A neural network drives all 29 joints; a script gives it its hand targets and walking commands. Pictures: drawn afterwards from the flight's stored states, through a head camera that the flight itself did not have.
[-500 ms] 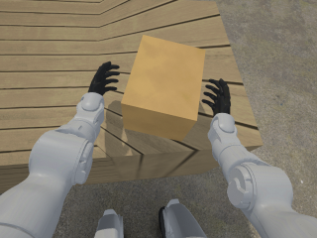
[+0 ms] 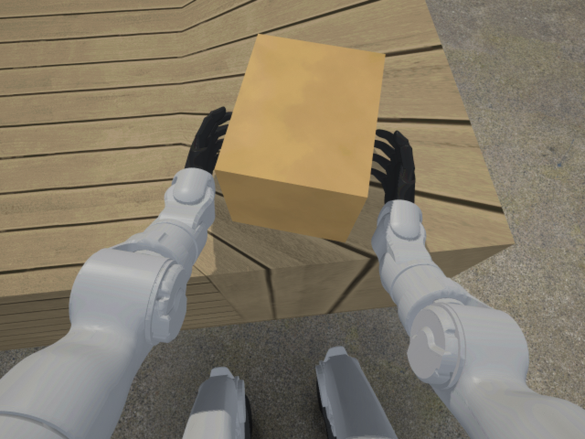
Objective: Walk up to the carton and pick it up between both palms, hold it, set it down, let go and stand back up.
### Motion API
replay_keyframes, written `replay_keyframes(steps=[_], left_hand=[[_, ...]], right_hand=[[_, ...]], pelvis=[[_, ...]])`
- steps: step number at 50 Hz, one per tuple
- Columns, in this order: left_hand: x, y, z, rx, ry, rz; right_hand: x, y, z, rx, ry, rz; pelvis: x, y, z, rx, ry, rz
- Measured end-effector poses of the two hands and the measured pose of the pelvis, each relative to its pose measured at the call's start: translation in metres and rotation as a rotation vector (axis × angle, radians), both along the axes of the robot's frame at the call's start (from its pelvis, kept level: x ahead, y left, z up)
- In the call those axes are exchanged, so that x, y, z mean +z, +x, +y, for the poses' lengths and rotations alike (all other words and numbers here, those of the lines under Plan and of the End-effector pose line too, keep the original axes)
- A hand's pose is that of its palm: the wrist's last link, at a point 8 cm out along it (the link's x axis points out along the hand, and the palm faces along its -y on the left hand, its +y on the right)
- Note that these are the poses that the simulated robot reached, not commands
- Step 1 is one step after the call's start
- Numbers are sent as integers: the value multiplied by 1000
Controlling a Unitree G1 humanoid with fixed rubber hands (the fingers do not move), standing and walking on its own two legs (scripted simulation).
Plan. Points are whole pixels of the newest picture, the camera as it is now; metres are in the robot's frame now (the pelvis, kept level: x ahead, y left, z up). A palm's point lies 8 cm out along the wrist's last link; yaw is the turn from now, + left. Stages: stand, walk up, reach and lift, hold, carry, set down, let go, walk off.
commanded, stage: reach and lift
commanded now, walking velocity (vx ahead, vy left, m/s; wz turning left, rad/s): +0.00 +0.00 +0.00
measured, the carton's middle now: (303, 143) +0.50 -0.07 +0.01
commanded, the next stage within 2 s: none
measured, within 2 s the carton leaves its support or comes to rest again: neither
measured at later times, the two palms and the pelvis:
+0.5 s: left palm (197, 174) +0.48 +0.08 +0.00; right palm (388, 204) +0.41 -0.17 -0.01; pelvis +0.01 +0.01 +0.02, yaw -2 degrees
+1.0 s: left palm (200, 173) +0.48 +0.08 -0.01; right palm (388, 208) +0.40 -0.17 -0.01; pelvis +0.02 +0.00 +0.02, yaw -2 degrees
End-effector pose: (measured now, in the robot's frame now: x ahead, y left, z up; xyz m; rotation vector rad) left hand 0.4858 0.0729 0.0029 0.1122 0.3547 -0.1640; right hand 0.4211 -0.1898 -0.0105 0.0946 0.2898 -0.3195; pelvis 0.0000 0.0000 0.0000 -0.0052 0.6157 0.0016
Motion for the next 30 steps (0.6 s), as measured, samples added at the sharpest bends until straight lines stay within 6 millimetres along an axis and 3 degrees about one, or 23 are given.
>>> replay_keyframes(steps=[14, 30], left_hand=[[-5, -10, 6, 27, -69, 0], [-5, -10, 9, 7, -38, -6]], right_hand=[[-1, -14, 12, -54, -29, -23], [-3, -15, 14, -35, -6, -34]], pelvis=[[10, 0, 6, 5, -32, -34], [22, 17, 5, 9, -48, -39]])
